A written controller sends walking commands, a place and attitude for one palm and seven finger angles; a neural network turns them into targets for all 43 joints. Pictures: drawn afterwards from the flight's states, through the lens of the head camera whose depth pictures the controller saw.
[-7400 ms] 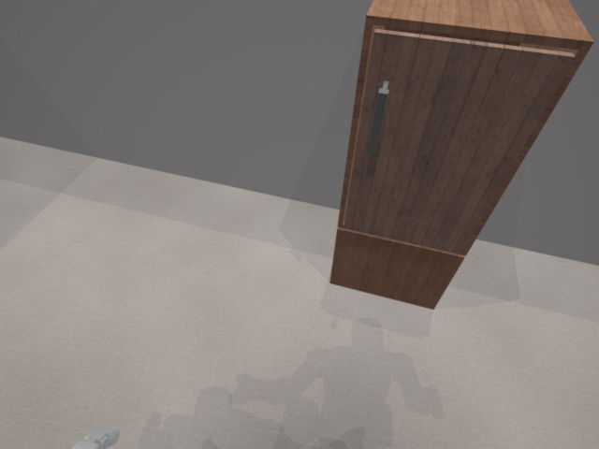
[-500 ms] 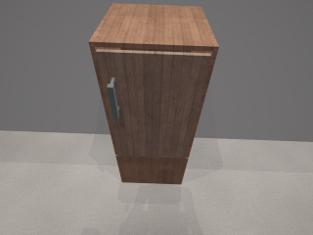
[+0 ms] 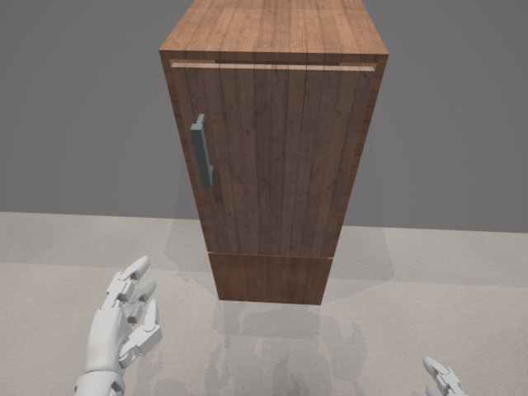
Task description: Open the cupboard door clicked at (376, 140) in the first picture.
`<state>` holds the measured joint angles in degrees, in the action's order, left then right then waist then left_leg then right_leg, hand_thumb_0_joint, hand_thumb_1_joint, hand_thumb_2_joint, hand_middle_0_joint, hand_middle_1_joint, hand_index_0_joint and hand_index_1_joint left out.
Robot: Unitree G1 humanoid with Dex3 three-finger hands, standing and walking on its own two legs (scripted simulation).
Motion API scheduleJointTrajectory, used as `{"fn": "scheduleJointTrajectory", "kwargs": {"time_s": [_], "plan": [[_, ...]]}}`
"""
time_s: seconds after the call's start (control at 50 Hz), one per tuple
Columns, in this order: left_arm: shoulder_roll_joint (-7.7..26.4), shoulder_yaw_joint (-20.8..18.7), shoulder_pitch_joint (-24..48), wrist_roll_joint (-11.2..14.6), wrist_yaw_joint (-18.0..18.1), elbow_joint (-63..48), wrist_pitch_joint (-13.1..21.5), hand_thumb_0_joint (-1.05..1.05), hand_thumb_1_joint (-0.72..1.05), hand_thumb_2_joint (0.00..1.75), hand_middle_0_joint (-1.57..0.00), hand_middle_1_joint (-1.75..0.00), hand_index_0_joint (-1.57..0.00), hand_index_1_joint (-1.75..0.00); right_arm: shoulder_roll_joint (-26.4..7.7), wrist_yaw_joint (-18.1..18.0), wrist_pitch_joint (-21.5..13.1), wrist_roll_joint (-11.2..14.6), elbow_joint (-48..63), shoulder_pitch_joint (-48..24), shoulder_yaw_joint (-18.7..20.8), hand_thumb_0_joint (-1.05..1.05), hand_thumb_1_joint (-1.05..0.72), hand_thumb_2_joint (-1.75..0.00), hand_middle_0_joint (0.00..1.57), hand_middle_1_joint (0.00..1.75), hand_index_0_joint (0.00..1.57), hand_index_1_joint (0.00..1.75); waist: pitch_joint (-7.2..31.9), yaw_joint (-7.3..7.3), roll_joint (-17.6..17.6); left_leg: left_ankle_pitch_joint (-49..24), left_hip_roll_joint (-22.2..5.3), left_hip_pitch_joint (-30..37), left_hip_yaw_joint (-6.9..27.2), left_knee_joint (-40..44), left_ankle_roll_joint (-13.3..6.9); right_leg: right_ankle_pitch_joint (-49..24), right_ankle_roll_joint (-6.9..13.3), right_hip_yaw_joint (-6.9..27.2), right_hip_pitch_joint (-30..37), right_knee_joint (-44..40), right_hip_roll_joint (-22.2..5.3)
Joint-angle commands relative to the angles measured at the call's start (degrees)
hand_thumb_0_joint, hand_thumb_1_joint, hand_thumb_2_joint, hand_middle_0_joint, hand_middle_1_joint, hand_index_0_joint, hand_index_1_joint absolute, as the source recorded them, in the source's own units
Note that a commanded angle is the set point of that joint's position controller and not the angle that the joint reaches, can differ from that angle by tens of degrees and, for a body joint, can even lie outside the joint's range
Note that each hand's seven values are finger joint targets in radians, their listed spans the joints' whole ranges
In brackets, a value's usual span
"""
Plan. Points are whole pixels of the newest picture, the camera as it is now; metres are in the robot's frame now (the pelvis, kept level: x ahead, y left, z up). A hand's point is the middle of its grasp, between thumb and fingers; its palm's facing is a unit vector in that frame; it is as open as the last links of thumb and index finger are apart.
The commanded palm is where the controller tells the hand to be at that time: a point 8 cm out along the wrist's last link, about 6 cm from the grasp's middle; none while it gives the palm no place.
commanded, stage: raise the hand with hooked fingers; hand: left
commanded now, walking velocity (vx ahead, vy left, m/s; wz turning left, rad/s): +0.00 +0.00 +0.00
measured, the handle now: (204, 151) +0.58 +0.13 +0.06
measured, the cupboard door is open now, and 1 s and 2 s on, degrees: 0 0 0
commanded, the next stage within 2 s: move the hooked fingers beside the handle in 1.84 s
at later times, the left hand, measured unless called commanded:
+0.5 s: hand (141, 329) +0.23 +0.19 +0.00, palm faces -0.08 -0.99 -0.07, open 10.6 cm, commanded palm +0.20 +0.25 +0.01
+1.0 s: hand (109, 283) +0.28 +0.24 +0.04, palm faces -0.03 -1.00 -0.08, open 13.5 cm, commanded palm +0.26 +0.29 +0.05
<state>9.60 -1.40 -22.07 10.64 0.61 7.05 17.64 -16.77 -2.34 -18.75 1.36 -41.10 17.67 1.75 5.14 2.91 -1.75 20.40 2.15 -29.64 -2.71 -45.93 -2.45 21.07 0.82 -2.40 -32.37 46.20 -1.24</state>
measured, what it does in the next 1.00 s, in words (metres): stands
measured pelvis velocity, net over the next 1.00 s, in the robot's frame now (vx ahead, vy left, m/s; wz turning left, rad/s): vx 0.04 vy -0.01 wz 0.01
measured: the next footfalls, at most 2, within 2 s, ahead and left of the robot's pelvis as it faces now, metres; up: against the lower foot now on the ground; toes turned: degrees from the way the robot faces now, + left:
none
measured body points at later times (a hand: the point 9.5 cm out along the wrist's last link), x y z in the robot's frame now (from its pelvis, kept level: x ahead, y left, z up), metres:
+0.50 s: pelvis +0.02 -0.02 -0.05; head +0.09 -0.01 +0.39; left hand +0.23 +0.24 +0.01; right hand +0.22 -0.21 -0.13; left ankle +0.03 +0.08 -0.70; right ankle +0.06 -0.12 -0.70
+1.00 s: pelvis +0.04 -0.01 -0.02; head +0.09 +0.01 +0.42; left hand +0.28 +0.29 +0.05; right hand +0.22 -0.25 -0.08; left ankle +0.04 +0.08 -0.70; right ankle +0.07 -0.12 -0.70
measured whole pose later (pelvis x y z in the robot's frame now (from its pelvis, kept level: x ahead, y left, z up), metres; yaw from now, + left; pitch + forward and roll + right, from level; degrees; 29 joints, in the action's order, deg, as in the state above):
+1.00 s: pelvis +0.04 -0.01 -0.02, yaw +1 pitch +12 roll -3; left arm 21.5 -19.6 -12.8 21.0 -25.6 7.7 17.9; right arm -16.3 -2.7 -12.6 2.6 -29.1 14.8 -1.2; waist 5.9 0.7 -1.1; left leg 28.7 0.1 -40.0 0.4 -57.2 -2.2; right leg 24.0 1.5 -5.3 -40.4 52.8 0.8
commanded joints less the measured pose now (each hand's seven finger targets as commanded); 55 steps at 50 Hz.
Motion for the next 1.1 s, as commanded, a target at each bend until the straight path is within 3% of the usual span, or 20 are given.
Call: {"fn": "scheduleJointTrajectory", "kwargs": {"time_s": [0.0, 0.02, 0.06, 0.1, 0.16, 0.18, 0.26, 0.3, 0.34, 0.38, 0.4, 0.44, 0.48, 0.56, 0.64, 0.68, 0.76, 0.9, 0.98, 1.08], "plan": [[5.81, -8.60, -14.87, 2.48, -15.83, 1.00, 16.42, 0.00, 0.57, 0.76, -0.22, -0.51, -0.22, -0.51, -5.41, 3.70, -1.50, -0.78, 17.73, -9.90, 4.19, 0.00, -0.90, -0.90, 0.20, 0.30, 0.20, 0.30, 1.87, -6.05, 7.68, 3.79, 1.19, -14.04, 1.50, -4.92, 3.33, 11.23, 2.52, 3.37, -2.81, -0.63, -0.15], [8.44, -11.02, -15.28, 2.10, -17.27, -0.21, 16.37, 0.00, 0.55, 0.75, -0.22, -0.53, -0.22, -0.53, -5.25, 3.79, -0.34, -0.35, 20.33, -11.39, 4.35, 0.00, -0.90, -0.90, 0.20, 0.30, 0.20, 0.30, 3.14, -7.17, 5.46, 6.20, 1.45, -16.07, 0.96, -4.68, 2.80, 12.88, 2.46, 3.45, -3.11, 0.87, -0.05], [8.42, -10.38, -13.02, 3.39, -18.17, -6.20, 13.44, 0.00, 0.50, 0.73, -0.23, -0.55, -0.23, -0.55, -5.20, 3.33, 1.84, 0.68, 24.56, -12.84, 3.94, 0.00, -0.90, -0.90, 0.20, 0.30, 0.20, 0.30, 2.73, -7.55, 2.23, 12.50, 1.17, -18.50, 1.71, -2.95, 2.32, 17.45, 2.21, 3.09, -5.51, 2.84, 0.42], [8.70, -10.64, -10.57, 5.27, -17.27, -15.84, 11.52, 0.00, 0.46, 0.71, -0.23, -0.58, -0.23, -0.58, -4.98, 2.48, 3.85, 0.64, 26.88, -12.06, 3.60, 0.00, -0.90, -0.90, 0.20, 0.30, 0.20, 0.30, 6.59, -7.20, -0.18, 9.26, 0.32, -16.89, 2.88, -4.21, 1.73, 12.85, 2.18, 3.28, -5.48, 4.92, 1.23], [9.42, -10.38, -3.87, 4.99, -14.28, -29.27, 13.06, 0.00, 0.39, 0.68, -0.24, -0.63, -0.24, -0.63, -3.68, 1.59, 5.01, 0.21, 26.44, -8.14, 2.99, 0.00, -0.90, -0.90, 0.20, 0.30, 0.20, 0.30, 10.96, -4.02, -5.57, 2.20, -1.15, -13.37, 4.50, -7.83, 1.18, 3.88, 2.05, 2.43, -8.05, 7.22, 2.24], [10.07, -9.37, 1.62, 5.31, -14.22, -33.69, 14.60, 0.00, 0.36, 0.67, -0.24, -0.64, -0.24, -0.64, -4.06, 1.32, 4.94, -0.50, 25.75, -7.03, 2.45, 0.00, -0.90, -0.90, 0.20, 0.30, 0.20, 0.30, 11.67, -2.18, -4.95, 0.02, -1.29, -13.32, 5.31, -9.84, 0.96, 1.24, 1.94, 2.18, -9.45, 8.87, 2.77], [9.49, -7.05, 2.80, 4.63, -17.40, -29.53, 16.41, 0.00, 0.27, 0.63, -0.25, -0.70, -0.25, -0.70, -4.77, 0.69, 3.64, -0.17, 21.69, -5.59, 1.81, 0.00, -0.90, -0.90, 0.20, 0.30, 0.20, 0.30, 10.88, 1.18, -4.88, -1.03, -2.14, -13.16, 6.32, -13.35, 0.76, 0.16, 1.32, 1.27, -14.24, 8.68, 3.10], [10.99, -8.21, 2.28, 5.15, -20.67, -25.49, 13.51, 0.00, 0.22, 0.61, -0.25, -0.74, -0.25, -0.74, -5.42, 0.27, 3.23, 0.14, 20.65, -5.72, 1.50, 0.00, -0.90, -0.90, 0.20, 0.30, 0.20, 0.30, 12.13, 1.12, -3.40, -1.70, -2.05, -13.83, 6.37, -13.70, 0.65, -0.72, 1.22, 1.08, -12.54, 8.30, 3.05], [12.51, -11.02, -0.70, 6.01, -23.10, -22.49, 8.99, 0.00, 0.18, 0.59, -0.25, -0.76, -0.25, -0.76, -5.55, -0.11, 3.30, 0.98, 20.75, -6.33, 1.57, 0.00, -0.90, -0.90, 0.20, 0.30, 0.20, 0.30, 14.41, -0.41, -1.13, -2.14, -1.93, -14.20, 6.08, -12.26, 0.61, -0.80, 0.95, 1.37, -8.59, 6.64, 2.75], [14.86, -15.08, -2.96, 7.48, -24.28, -20.46, 4.38, 0.00, 0.13, 0.57, -0.25, -0.80, -0.25, -0.80, -5.30, -0.45, 3.77, 1.34, 21.07, -7.85, 1.42, 0.00, -0.90, -0.90, 0.20, 0.30, 0.20, 0.30, 16.26, -2.65, -1.46, -4.36, -1.61, -13.41, 5.94, -10.91, 0.78, -2.26, 1.17, 1.10, -4.87, 6.16, 2.79], [14.54, -15.57, -2.84, 8.24, -24.37, -22.45, 2.91, 0.00, 0.11, 0.56, -0.26, -0.81, -0.26, -0.81, -4.83, -0.49, 4.05, 1.45, 21.62, -7.93, 1.16, 0.00, -0.90, -0.90, 0.20, 0.30, 0.20, 0.30, 17.90, -2.89, -1.49, -5.79, -1.44, -12.70, 5.68, -10.11, 0.80, -3.76, 0.88, 0.94, -2.88, 5.64, 2.43], [15.35, -19.33, -3.89, 9.93, -23.28, -21.75, 1.44, 0.00, 0.06, 0.54, -0.26, -0.84, -0.26, -0.84, -3.93, -0.81, 4.42, 1.38, 21.40, -8.32, 1.23, 0.00, -0.90, -0.90, 0.20, 0.30, 0.20, 0.30, 19.14, -3.98, 2.37, -7.80, -1.46, -13.13, 5.52, -9.22, 0.95, -5.59, 0.41, 1.29, 0.90, 4.68, 2.14], [15.87, -20.58, -2.39, 10.73, -22.22, -21.49, 2.04, 0.00, 0.01, 0.52, -0.26, -0.87, -0.26, -0.87, -3.54, -0.95, 4.33, 1.02, 21.11, -9.02, 0.85, 0.00, -0.90, -0.90, 0.20, 0.30, 0.20, 0.30, 16.71, -4.65, 1.68, -8.78, -1.54, -13.35, 5.82, -8.30, 1.27, -6.23, 0.85, 0.62, 0.72, 5.03, 2.44], [14.42, -19.27, -0.96, 10.34, -21.46, -19.07, 5.08, 0.00, -0.08, 0.48, -0.27, -0.93, -0.27, -0.93, -3.94, -0.56, 3.54, 0.96, 20.10, -7.07, 1.00, 0.00, -0.90, -0.90, 0.20, 0.30, 0.20, 0.30, 14.24, -3.12, 1.53, -8.29, -1.61, -12.54, 5.49, -6.95, 1.39, -5.92, 0.50, -0.03, -1.17, 4.38, 2.14], [16.24, -19.59, 1.65, 10.40, -23.33, -16.54, 6.30, 0.00, -0.17, 0.44, -0.28, -0.99, -0.28, -0.99, -5.28, -0.63, 2.87, 1.24, 19.95, -5.52, 1.21, 0.00, -0.90, -0.90, 0.20, 0.30, 0.20, 0.30, 13.73, -2.41, 0.57, -7.19, -1.50, -11.48, 4.93, -6.20, 1.21, -4.56, 0.45, 0.66, -1.41, 3.00, 1.84], [18.21, -20.95, 3.94, 11.01, -24.29, -14.46, 6.11, 0.00, -0.22, 0.42, -0.28, -1.02, -0.28, -1.02, -6.02, -0.86, 2.87, 1.32, 19.75, -5.18, 1.09, 0.00, -0.90, -0.90, 0.20, 0.30, 0.20, 0.30, 11.95, -2.42, 0.65, -6.75, -1.56, -11.68, 5.06, -5.67, 1.16, -3.59, 0.78, 0.89, -1.08, 2.25, 2.00], [20.54, -22.97, 7.40, 11.88, -24.74, -15.52, 6.53, 0.00, -0.31, 0.38, -0.29, -1.08, -0.29, -1.08, -6.34, -1.13, 2.61, 1.50, 19.85, -4.40, 0.89, 0.00, -0.90, -0.90, 0.20, 0.30, 0.20, 0.30, 13.80, -2.92, -2.76, -8.49, -1.66, -8.48, 4.92, -3.95, 1.18, -5.71, 0.76, 0.55, 0.81, 1.73, 1.92], [22.23, -23.71, 12.73, 12.06, -25.98, -11.74, 4.45, 0.00, -0.48, 0.31, -0.30, -1.18, -0.30, -1.18, -7.18, -0.98, 3.10, 1.55, 19.56, -3.30, 0.41, 0.00, -0.90, -0.90, 0.20, 0.30, 0.20, 0.30, 13.90, -2.63, -4.83, -14.46, -2.12, -3.81, 5.29, -2.15, 1.74, -11.85, 1.02, -0.83, 1.89, 1.47, 2.57], [24.24, -24.71, 18.38, 12.30, -27.51, -6.62, 1.92, 0.00, -0.50, 0.30, -0.30, -1.20, -0.30, -1.20, -7.82, -1.36, 3.77, 1.56, 19.72, -3.30, -0.06, 0.00, -0.90, -0.90, 0.20, 0.30, 0.20, 0.30, 10.95, -2.13, -2.57, -10.73, -2.06, -4.75, 5.46, -1.13, 1.64, -9.33, 1.14, -0.70, 1.63, -0.10, 2.84], [27.40, -26.46, 26.22, 12.46, -29.39, -4.15, 0.66, 0.00, -0.50, 0.30, -0.30, -1.20, -0.30, -1.20, -7.91, -1.98, 4.08, 1.60, 19.80, -3.73, -0.59, 0.00, -0.90, -0.90, 0.20, 0.30, 0.20, 0.30, 12.18, -2.41, -3.53, -9.91, -1.94, -2.98, 5.46, 0.05, 1.59, -8.51, 1.40, -0.25, 3.10, -1.33, 2.86]]}}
